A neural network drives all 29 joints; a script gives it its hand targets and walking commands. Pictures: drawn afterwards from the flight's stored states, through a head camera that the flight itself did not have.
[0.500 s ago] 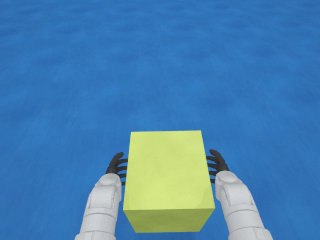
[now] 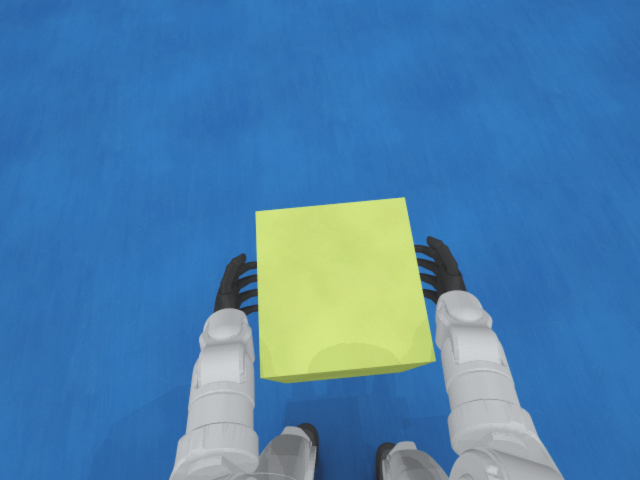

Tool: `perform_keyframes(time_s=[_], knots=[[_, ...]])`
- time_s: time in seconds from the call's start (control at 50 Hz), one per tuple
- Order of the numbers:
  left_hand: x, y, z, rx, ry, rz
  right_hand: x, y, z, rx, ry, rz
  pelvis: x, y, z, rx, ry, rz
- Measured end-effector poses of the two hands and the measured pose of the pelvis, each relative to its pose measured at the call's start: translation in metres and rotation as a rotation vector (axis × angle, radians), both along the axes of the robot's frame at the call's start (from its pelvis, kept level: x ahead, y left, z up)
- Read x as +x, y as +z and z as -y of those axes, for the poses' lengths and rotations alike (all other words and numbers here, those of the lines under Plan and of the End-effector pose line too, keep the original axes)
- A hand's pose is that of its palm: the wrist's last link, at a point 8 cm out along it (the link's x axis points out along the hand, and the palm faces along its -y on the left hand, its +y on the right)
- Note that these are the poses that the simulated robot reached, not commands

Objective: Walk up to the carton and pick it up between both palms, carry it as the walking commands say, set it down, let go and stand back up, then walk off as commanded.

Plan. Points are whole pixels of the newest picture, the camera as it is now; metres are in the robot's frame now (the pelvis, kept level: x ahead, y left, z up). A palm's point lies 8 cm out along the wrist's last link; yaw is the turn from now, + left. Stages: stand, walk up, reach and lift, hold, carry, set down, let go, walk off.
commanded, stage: set down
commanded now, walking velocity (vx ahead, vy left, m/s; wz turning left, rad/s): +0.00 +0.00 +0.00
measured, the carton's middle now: (337, 302) +0.36 +0.03 -0.14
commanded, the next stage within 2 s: none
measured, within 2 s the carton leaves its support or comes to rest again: neither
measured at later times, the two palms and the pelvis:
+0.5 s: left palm (236, 313) +0.33 +0.19 -0.14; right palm (424, 298) +0.37 -0.10 -0.13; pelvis -0.04 -0.03 -0.07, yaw +1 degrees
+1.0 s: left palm (250, 304) +0.38 +0.19 -0.23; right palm (411, 287) +0.42 -0.09 -0.22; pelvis -0.02 +0.00 -0.14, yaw -1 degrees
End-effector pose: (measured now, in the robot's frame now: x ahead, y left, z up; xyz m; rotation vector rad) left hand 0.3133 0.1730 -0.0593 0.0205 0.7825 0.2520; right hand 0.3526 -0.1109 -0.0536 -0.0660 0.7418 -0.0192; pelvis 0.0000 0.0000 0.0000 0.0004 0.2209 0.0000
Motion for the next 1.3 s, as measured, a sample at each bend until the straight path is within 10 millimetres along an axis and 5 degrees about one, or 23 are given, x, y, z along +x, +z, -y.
perform_keyframes(time_s=[0.2,0.36,0.46,0.62,0.86,1.04,1.3], knots=[[0.007,-0.034,0.017,-0.010,0.024,0.082,0.008,-0.033,0.017,0.019,0.000,0.081,-0.007,-0.021,0.023,0.009,-0.014,-0.207],[0.010,-0.055,-0.004,-0.002,0.022,0.090,0.011,-0.055,-0.004,0.046,-0.012,0.085,-0.027,-0.048,0.039,0.010,-0.013,-0.273],[0.013,-0.070,-0.015,-0.003,0.031,0.071,0.017,-0.072,-0.015,0.049,-0.007,0.068,-0.038,-0.066,0.036,-0.003,0.011,-0.298],[0.046,-0.093,-0.004,-0.024,-0.013,0.073,0.036,-0.100,-0.002,0.039,-0.036,0.063,-0.045,-0.092,0.025,-0.005,0.005,-0.353],[0.060,-0.145,-0.018,-0.049,0.039,0.068,0.067,-0.139,-0.019,0.042,-0.010,0.067,-0.027,-0.125,0.008,-0.007,-0.011,-0.503],[0.064,-0.179,-0.013,-0.051,0.026,0.046,0.067,-0.171,-0.014,0.038,-0.033,0.053,-0.025,-0.146,0.001,-0.029,0.003,-0.567],[0.072,-0.224,-0.008,-0.010,0.013,0.052,0.074,-0.222,-0.009,0.064,-0.036,0.070,-0.051,-0.195,0.013,-0.002,-0.011,-0.564]])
